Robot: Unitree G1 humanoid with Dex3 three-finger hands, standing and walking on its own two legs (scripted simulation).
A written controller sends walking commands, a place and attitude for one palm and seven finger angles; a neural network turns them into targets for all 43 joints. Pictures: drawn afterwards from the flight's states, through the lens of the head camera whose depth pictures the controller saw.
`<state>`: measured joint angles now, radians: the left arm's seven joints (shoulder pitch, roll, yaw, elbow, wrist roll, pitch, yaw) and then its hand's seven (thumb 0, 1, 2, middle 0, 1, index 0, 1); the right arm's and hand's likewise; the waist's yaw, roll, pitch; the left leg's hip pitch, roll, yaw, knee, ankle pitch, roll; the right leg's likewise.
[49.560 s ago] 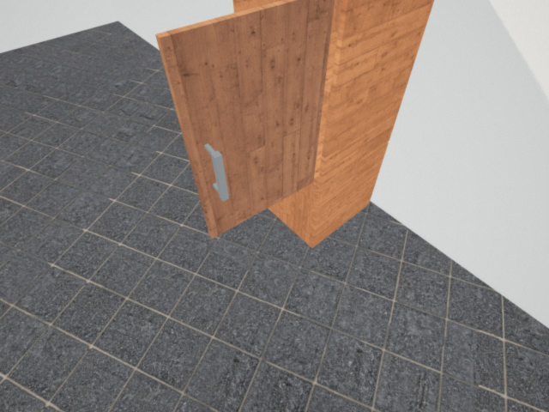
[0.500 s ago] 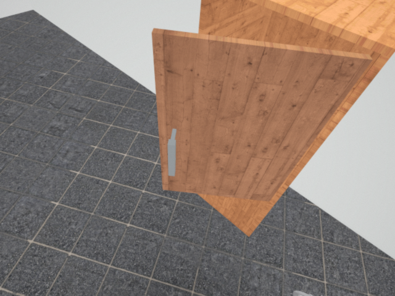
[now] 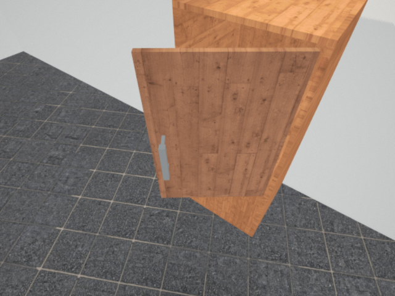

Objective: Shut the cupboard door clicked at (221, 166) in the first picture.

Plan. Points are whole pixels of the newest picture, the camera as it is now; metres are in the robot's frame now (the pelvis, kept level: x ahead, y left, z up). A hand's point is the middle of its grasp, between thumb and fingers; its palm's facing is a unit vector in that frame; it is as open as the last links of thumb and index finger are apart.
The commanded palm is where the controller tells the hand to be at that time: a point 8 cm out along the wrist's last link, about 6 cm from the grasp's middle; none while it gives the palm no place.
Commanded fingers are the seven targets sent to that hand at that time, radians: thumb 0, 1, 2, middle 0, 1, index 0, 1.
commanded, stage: come to a stop and stand still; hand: left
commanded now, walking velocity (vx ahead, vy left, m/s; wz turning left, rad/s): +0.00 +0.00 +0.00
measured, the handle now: (164, 158) +0.51 +0.12 -0.08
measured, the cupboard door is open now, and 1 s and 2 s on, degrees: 36 36 36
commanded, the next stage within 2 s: look again from close up in 0.34 s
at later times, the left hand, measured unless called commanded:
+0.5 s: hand out of the picture -0.02 +0.14 -0.18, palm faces +0.02 -0.99 -0.14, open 7.4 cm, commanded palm none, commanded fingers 0.00 0.90 0.90 -0.20 -0.30 -0.20 -0.30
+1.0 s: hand out of the picture +0.05 +0.25 -0.16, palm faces +0.04 -0.95 -0.30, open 7.4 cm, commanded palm none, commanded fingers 0.00 0.90 0.90 -0.20 -0.30 -0.20 -0.30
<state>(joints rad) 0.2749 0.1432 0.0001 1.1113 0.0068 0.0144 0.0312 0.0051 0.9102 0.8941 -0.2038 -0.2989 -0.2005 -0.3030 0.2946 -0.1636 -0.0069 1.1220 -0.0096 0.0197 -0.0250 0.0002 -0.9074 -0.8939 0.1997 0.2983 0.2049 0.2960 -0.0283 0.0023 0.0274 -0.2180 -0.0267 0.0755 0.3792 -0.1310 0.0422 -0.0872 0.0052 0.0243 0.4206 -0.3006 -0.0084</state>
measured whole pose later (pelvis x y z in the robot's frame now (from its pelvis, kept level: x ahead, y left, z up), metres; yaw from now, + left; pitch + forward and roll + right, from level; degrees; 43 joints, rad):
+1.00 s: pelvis -0.02 +0.02 -0.01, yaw +2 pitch -3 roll -1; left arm 0.23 0.31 0.01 0.94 0.02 -0.01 0.02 0.00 0.91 0.89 -0.21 -0.30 -0.20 -0.30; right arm 0.11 -0.29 -0.02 0.96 -0.02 -0.01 -0.01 0.00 -0.90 -0.89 0.20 0.30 0.21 0.30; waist 0.01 -0.01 0.00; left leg -0.29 -0.03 0.05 0.50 -0.17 0.07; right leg -0.12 0.00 -0.01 0.49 -0.32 0.01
